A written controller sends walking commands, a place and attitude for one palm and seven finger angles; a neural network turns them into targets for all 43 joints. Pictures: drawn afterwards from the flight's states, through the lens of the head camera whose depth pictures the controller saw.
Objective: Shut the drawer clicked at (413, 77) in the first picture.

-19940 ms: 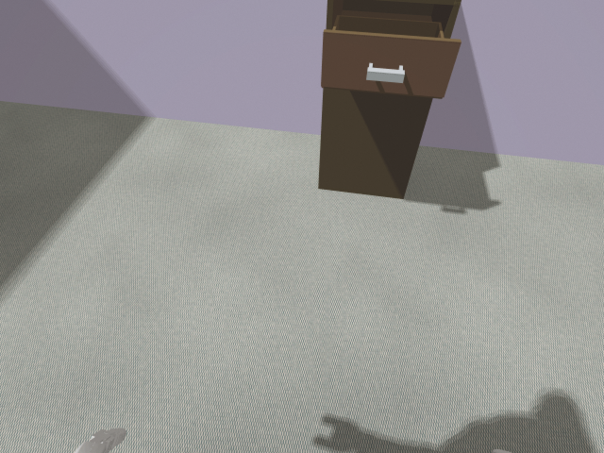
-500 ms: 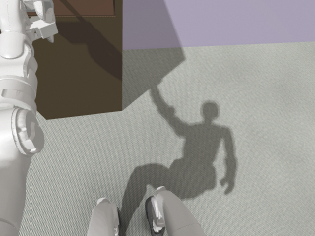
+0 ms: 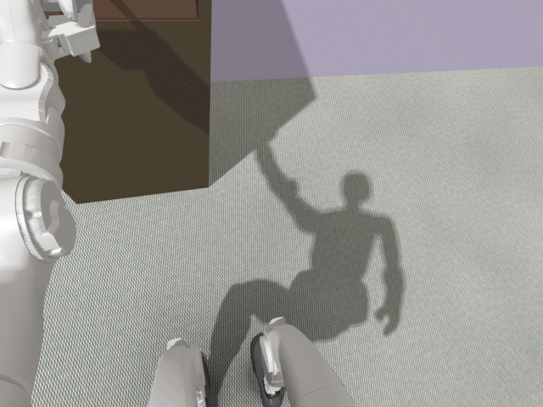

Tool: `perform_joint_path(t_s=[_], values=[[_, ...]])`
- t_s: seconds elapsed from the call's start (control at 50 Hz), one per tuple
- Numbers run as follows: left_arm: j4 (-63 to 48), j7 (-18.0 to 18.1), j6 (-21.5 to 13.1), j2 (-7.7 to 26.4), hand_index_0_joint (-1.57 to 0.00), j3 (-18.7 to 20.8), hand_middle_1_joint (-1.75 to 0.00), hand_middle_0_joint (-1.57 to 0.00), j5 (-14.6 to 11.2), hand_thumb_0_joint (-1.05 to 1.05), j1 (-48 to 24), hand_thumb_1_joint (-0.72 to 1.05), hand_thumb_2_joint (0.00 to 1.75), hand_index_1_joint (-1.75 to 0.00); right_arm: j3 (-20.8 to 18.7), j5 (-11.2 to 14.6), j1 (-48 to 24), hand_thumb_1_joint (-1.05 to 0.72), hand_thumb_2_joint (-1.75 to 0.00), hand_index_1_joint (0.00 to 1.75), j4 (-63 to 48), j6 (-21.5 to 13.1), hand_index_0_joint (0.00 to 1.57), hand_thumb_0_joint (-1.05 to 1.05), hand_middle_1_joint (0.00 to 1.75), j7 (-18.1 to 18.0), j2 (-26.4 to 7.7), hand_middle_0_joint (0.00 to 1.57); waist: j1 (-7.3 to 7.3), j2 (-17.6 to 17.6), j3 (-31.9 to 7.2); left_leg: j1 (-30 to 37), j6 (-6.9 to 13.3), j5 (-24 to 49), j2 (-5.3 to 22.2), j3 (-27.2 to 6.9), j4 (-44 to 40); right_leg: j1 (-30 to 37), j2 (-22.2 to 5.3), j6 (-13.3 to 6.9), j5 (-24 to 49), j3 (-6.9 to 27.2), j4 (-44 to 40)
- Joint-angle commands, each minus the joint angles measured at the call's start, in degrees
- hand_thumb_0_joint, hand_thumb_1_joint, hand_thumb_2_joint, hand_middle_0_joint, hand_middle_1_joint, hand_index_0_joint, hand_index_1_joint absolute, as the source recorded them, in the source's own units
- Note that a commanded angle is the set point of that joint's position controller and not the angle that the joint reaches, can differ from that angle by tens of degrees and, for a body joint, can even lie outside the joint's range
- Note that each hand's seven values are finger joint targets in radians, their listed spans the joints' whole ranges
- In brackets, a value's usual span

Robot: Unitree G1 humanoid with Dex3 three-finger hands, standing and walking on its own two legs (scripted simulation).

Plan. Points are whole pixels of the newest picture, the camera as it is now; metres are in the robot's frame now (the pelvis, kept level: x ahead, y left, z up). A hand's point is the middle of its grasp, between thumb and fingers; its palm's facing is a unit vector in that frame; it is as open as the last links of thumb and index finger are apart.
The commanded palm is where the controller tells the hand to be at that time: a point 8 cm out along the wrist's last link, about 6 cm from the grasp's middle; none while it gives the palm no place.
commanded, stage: pull the fist back off the drawer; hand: left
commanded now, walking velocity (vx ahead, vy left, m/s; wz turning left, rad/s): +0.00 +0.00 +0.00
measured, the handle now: out of the picture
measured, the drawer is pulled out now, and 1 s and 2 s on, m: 0.00 0.00 0.00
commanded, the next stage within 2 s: draw the hand back to the body in 0.56 s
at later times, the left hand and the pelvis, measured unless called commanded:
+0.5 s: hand (94, 31) +0.60 +0.12 +0.09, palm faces +0.04 -1.00 -0.02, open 3.3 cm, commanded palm +0.57 +0.16 +0.10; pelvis +0.02 -0.01 +0.01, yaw -1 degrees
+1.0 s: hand (39, 66) +0.50 +0.16 +0.14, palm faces +0.06 -1.00 -0.03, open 3.3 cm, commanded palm +0.45 +0.20 +0.15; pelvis +0.08 -0.02 +0.06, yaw +0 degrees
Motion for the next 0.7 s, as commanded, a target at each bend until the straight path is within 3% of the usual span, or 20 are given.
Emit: perform_joint_path(t_s=[0.0, 0.06, 0.08, 0.14, 0.2, 0.28, 0.32, 0.34, 0.36, 0.4, 0.42, 0.44, 0.52, 0.54, 0.6, 0.64, 0.68], values=[[-17.0, 2.5, -4.1, 9.7, -1.40, 2.2, -1.60, -1.40, -1.8, 0.00, -39.4, 0.90, 0.90, -1.60, -4.8, -0.1, 13.1, -0.90, -0.90, 0.30, -0.7, 0.2, 0.20, 0.00, 0.30, -0.7, -12.7, 0.20, -4.59, 13.6, -28.8, 32.6, -1.5, 3.5, 2.6, -8.9, -10.1, 2.7, 0.7, -0.8, 0.7, 2.0, -7.4], [-16.8, 2.2, -4.1, 9.9, -1.40, 2.7, -1.60, -1.40, -1.3, 0.00, -38.0, 0.90, 0.90, -1.60, -4.9, -0.2, 13.3, -0.90, -0.90, 0.30, -1.4, 0.9, 0.20, 0.00, 0.30, -0.3, -12.6, 0.20, -3.69, 13.9, -30.2, 32.9, -1.6, 5.7, 2.4, -8.5, -9.5, 3.8, 0.7, -1.0, 1.6, 2.1, -7.1], [-17.2, 2.1, -4.0, 8.2, -1.40, 1.6, -1.60, -1.40, -1.6, 0.00, -38.2, 0.90, 0.90, -1.60, -5.0, -0.2, 13.0, -0.90, -0.90, 0.30, -1.4, 1.1, 0.20, 0.00, 0.30, -0.2, -12.4, 0.20, -4.00, 14.3, -30.0, 32.9, -1.5, 5.8, 2.3, -8.3, -9.2, 3.4, 0.7, -1.0, 1.8, 2.1, -7.1], [-17.4, 1.7, -4.0, 7.8, -1.40, 2.0, -1.60, -1.40, -1.8, 0.00, -36.6, 0.90, 0.90, -1.60, -5.2, -0.3, 13.2, -0.90, -0.90, 0.30, -1.5, 1.6, 0.20, 0.00, 0.30, 0.1, -12.3, 0.20, -3.51, 13.2, -29.5, 33.2, -1.4, 6.2, 2.3, -8.5, -9.3, 4.1, 0.7, -1.0, 2.0, 2.0, -7.2], [-18.4, 1.3, -3.8, 10.1, -1.40, 4.0, -1.60, -1.40, -2.1, 0.00, -34.0, 0.90, 0.90, -1.60, -5.2, -0.1, 12.8, -0.90, -0.90, 0.30, -2.4, 2.3, 0.20, 0.00, 0.30, 0.4, -12.2, 0.20, -1.65, 12.8, -31.6, 31.3, -1.1, 8.1, 1.7, -6.3, -8.4, 8.3, 0.8, -1.0, 2.5, 2.7, -7.7], [-20.0, 0.2, -4.0, 7.1, -1.40, 2.9, -1.60, -1.40, -2.9, 0.00, -29.0, 0.90, 0.90, -1.60, -5.6, 0.1, 12.2, -0.90, -0.90, 0.30, -3.0, 3.4, 0.20, 0.00, 0.30, 0.8, -11.6, 0.20, -0.48, 11.6, -32.4, 32.9, -1.1, 11.6, 1.8, -5.6, -8.2, 10.4, 0.9, -1.0, 4.6, 2.8, -8.0], [-20.8, 0.0, -4.1, 8.6, -1.40, 4.6, -1.60, -1.40, -3.3, 0.00, -25.7, 0.90, 0.90, -1.60, -5.7, 0.3, 11.9, -0.90, -0.90, 0.30, -3.7, 3.9, 0.20, 0.00, 0.30, 0.8, -11.4, 0.20, 0.89, 10.3, -32.6, 31.3, -0.9, 12.1, 1.5, -4.3, -8.6, 14.2, 1.1, -0.9, 5.3, 3.2, -8.7], [-21.7, -0.2, -4.4, 9.0, -1.40, 4.9, -1.60, -1.40, -3.4, 0.00, -24.6, 0.90, 0.90, -1.60, -5.7, 0.4, 11.9, -0.90, -0.90, 0.30, -4.0, 4.1, 0.20, 0.00, 0.30, 0.9, -11.3, 0.20, 1.55, 11.2, -33.0, 32.2, -1.0, 13.0, 1.5, -4.2, -8.7, 14.6, 1.2, -1.2, 5.9, 3.3, -8.5], [-22.0, -0.4, -4.4, 7.3, -1.40, 3.8, -1.60, -1.40, -3.5, 0.00, -23.7, 0.90, 0.90, -1.60, -5.7, 0.5, 11.6, -0.90, -0.90, 0.30, -4.0, 4.4, 0.20, 0.00, 0.30, 1.1, -11.0, 0.20, 1.54, 11.0, -32.7, 32.6, -1.0, 13.3, 1.4, -3.9, -9.0, 15.0, 1.2, -1.0, 6.2, 3.3, -8.8], [-23.2, -0.4, -4.8, 8.4, -1.40, 5.6, -1.60, -1.40, -3.9, 0.00, -19.6, 0.90, 0.90, -1.60, -6.0, 0.7, 11.2, -0.90, -0.90, 0.30, -4.6, 4.9, 0.20, 0.00, 0.30, 1.1, -10.9, 0.20, 3.08, 9.1, -33.0, 31.9, -0.9, 14.5, 1.3, -3.1, -9.3, 18.2, 1.3, -1.0, 7.7, 3.6, -9.2], [-25.0, -0.4, -5.1, 8.1, -1.40, 5.6, -1.60, -1.40, -4.3, 0.00, -19.0, 0.90, 0.90, -1.60, -6.1, 0.8, 11.0, -0.90, -0.90, 0.30, -5.0, 5.1, 0.20, 0.00, 0.30, 1.1, -10.8, 0.20, 3.10, 8.5, -33.5, 32.0, -0.8, 15.7, 1.3, -2.6, -9.4, 19.9, 1.3, -0.9, 9.4, 3.9, -9.4], [-25.2, -0.6, -5.4, 8.4, -1.40, 6.5, -1.60, -1.40, -4.5, 0.00, -16.0, 0.90, 0.90, -1.60, -6.3, 0.7, 10.9, -0.90, -0.90, 0.30, -5.2, 5.3, 0.20, 0.00, 0.30, 1.1, -10.6, 0.20, 4.21, 8.8, -34.6, 32.5, -0.8, 17.6, 1.1, -2.2, -9.3, 21.4, 1.4, -1.0, 11.5, 4.0, -9.1], [-24.6, -0.9, -5.6, 8.7, -1.40, 6.9, -1.60, -1.40, -4.7, 0.00, -13.3, 0.90, 0.90, -1.60, -6.4, 1.3, 10.7, -0.90, -0.90, 0.30, -5.4, 6.3, 0.20, 0.00, 0.30, 1.0, -10.0, 0.20, 4.16, 3.7, -30.4, 27.0, -0.3, 16.9, 0.6, -0.3, -9.8, 27.1, 1.4, -0.4, 15.3, 5.4, -10.3], [-25.4, -1.2, -6.0, 9.0, -1.40, 7.1, -1.60, -1.40, -4.5, 0.00, -12.7, 0.90, 0.90, -1.60, -6.5, 1.3, 10.7, -0.90, -0.90, 0.30, -5.6, 6.4, 0.20, 0.00, 0.30, 0.9, -9.9, 0.20, 4.64, 4.6, -30.7, 27.7, -0.4, 17.6, 0.5, -0.1, -9.7, 27.6, 1.3, -0.5, 16.5, 5.5, -9.9], [-25.9, -1.8, -6.6, 5.3, -1.40, 4.8, -1.60, -1.40, -4.8, 0.00, -11.9, 0.90, 0.90, -1.60, -6.9, 1.4, 10.5, -0.90, -0.90, 0.30, -5.3, 6.9, 0.20, 0.00, 0.30, 0.9, -9.5, 0.20, 4.42, 5.6, -30.5, 31.1, -0.8, 20.8, 0.7, -0.3, -10.0, 25.9, 1.3, -0.6, 18.5, 4.9, -9.7], [-26.0, -2.0, -7.0, 5.5, -1.40, 6.1, -1.60, -1.40, -5.8, 0.00, -9.7, 0.90, 0.90, -1.60, -7.1, 1.4, 10.6, -0.90, -0.90, 0.30, -5.3, 7.1, 0.20, 0.00, 0.30, 0.9, -9.6, 0.20, 4.95, 5.0, -30.7, 32.0, -0.7, 22.9, 0.6, 0.0, -9.9, 27.2, 1.4, -0.6, 21.0, 5.1, -9.7], [-31.1, -2.7, -7.4, 5.5, -1.40, 7.4, -1.60, -1.40, -7.0, 0.00, -2.4, 0.90, 0.90, -1.60, -7.6, 1.8, 9.8, -0.90, -0.90, 0.30, -7.2, 7.7, 0.20, 0.00, 0.30, 1.0, -9.5, 0.20, 8.61, 6.1, -36.1, 36.4, -1.2, 27.9, 0.3, 0.5, -11.6, 32.4, 1.3, -0.9, 26.1, 5.0, -9.8]])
